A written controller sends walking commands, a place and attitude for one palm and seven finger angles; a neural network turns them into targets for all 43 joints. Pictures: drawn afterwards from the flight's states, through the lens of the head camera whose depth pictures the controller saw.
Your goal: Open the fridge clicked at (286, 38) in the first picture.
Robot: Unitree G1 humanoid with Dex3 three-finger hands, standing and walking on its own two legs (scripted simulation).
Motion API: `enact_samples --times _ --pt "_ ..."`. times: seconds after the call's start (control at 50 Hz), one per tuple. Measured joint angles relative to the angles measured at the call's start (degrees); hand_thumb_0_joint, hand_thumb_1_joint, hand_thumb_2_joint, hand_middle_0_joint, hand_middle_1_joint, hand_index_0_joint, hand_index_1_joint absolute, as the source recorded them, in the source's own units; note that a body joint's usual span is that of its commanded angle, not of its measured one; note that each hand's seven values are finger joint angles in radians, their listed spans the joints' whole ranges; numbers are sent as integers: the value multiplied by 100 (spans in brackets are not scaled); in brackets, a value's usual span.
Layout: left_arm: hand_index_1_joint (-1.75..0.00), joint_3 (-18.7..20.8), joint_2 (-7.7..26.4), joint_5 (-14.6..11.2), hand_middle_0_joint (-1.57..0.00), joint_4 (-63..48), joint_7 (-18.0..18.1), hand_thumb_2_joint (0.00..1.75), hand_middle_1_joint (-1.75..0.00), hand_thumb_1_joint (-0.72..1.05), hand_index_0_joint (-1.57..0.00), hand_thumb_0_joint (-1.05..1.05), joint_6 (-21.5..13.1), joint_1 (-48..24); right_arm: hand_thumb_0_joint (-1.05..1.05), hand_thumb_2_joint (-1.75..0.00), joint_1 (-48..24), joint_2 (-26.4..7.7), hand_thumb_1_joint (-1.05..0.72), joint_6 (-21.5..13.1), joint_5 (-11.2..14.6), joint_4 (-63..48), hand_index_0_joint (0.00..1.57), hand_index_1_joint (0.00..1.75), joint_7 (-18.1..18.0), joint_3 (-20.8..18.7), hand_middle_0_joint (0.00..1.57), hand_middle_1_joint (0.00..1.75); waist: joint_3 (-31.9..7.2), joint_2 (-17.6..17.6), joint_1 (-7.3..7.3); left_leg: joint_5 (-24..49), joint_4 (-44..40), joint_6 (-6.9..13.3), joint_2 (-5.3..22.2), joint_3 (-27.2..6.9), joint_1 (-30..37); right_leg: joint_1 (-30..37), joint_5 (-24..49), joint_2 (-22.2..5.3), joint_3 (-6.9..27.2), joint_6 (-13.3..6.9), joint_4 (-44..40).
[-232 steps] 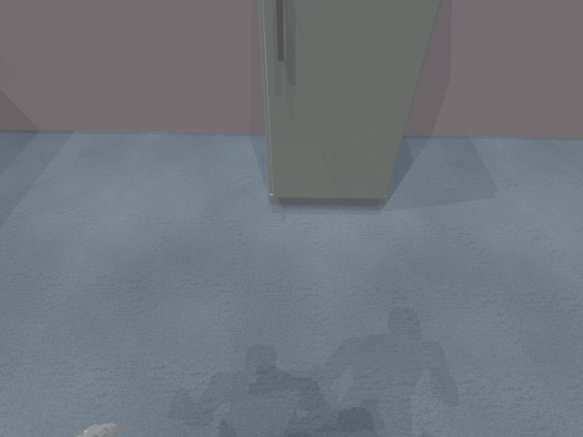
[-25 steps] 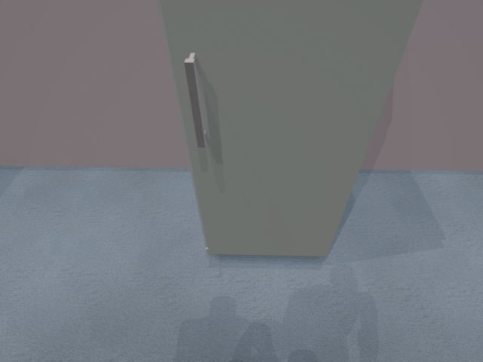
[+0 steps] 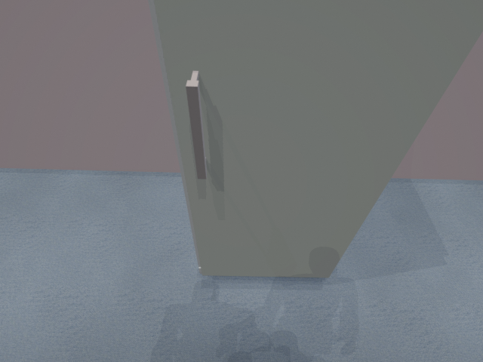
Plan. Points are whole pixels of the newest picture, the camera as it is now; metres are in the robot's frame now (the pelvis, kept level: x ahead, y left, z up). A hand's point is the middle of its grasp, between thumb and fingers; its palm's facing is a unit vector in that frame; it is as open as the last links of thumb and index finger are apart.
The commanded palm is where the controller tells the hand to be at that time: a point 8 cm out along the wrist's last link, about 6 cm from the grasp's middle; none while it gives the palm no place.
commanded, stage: come to a stop and stand still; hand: left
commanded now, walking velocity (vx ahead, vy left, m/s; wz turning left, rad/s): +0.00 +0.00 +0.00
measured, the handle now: (199, 130) +0.52 +0.12 +0.10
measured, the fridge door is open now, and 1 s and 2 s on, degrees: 0 0 0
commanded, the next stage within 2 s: none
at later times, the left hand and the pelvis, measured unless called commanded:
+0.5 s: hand out of the picture +0.11 +0.18 -0.18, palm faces +0.08 -0.98 -0.21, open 7.3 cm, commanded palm none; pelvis +0.04 -0.01 -0.01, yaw +1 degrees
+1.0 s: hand out of the picture -0.01 +0.14 -0.17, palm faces +0.07 -0.98 -0.16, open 7.3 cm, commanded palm none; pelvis +0.01 -0.02 +0.00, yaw +1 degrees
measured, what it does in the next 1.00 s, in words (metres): steps on the spot: right foot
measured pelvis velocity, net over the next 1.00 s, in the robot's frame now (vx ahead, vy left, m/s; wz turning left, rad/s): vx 0.01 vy -0.02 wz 0.02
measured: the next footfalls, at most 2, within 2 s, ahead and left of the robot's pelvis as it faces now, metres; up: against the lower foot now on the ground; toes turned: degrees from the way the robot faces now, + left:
right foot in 0.12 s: +0.07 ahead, -0.12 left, +0.00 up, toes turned -2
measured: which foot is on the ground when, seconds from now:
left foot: down 0.00-1.00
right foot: up 0.00-0.10, down 0.12-1.00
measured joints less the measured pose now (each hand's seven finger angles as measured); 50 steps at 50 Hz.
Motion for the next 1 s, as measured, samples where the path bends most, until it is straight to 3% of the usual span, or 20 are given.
enact_samples --times 0.06,0.12,0.22,0.34,0.42,0.48,0.54,0.62,0.72,1.0 --pt "-30 -12 24 8 -19 -157 6 90 -30 92 -20 1 -16 -246 0 -90 154 -4 -94 98 -14 113 20 30 36 3 20 30 7 90 -66 -162 44 -75 13 -26 160 168 247 14 -32 37 -809" --pt "-30 -74 69 -3 -19 -233 41 90 -30 92 -20 0 -123 -374 0 -90 314 58 -93 167 19 250 20 30 32 45 20 30 26 50 -89 -515 431 -208 -3 -21 212 630 1161 33 6 37 -1857" --pt "-30 -236 -162 -64 -19 -87 117 90 -30 91 -20 0 -103 -550 1 -90 333 38 -92 363 100 422 19 29 12 73 20 30 22 404 -228 -921 674 -351 181 -350 220 824 733 244 -221 -126 -1834" --pt "-30 -137 -260 -75 -20 -196 211 90 -30 92 -20 0 67 -824 1 -90 188 93 -92 500 111 306 19 29 -38 25 20 30 255 307 -118 -812 908 -379 173 -526 -19 771 729 241 -327 -114 -1774" --pt "-30 -27 -91 -82 -20 -244 217 90 -30 92 -20 -1 247 -812 1 -90 65 142 -91 499 76 154 19 29 -45 -13 20 30 332 -22 -34 -693 707 -177 -13 -365 70 650 747 78 -157 -13 -1620" --pt "-30 5 36 -73 -20 -224 197 90 -30 92 -20 0 372 -735 1 -90 17 160 -91 435 33 49 19 29 -88 3 20 30 323 -77 -28 -553 512 -92 -62 -304 119 477 -118 169 132 24 -848" --pt "-30 14 87 -69 -20 -193 186 90 -30 92 -20 0 386 -639 1 -90 -64 103 -92 425 2 49 20 29 -111 3 20 30 325 -13 -3 -430 368 -83 -69 -301 131 574 -381 261 228 38 -610" --pt "-30 -55 102 -56 -20 -122 183 90 -30 91 -20 0 242 -406 1 -90 -155 -4 -93 392 54 85 20 30 -62 -4 20 30 287 62 64 -415 439 -148 -88 -260 54 1181 384 274 196 10 -1826" --pt "-30 -206 -23 -72 -20 135 180 90 -30 91 -20 0 156 -133 1 -90 -240 -101 -92 431 106 128 20 29 -29 19 20 30 189 255 -54 -221 198 -218 -16 -346 162 1298 511 363 99 -109 -2047" --pt "-30 -331 -222 -98 -20 383 159 90 -30 91 -20 1 117 178 1 -90 235 77 -92 360 81 539 19 29 1 220 20 30 13 91 27 181 -315 -220 33 -347 291 1472 983 456 83 -123 -2670"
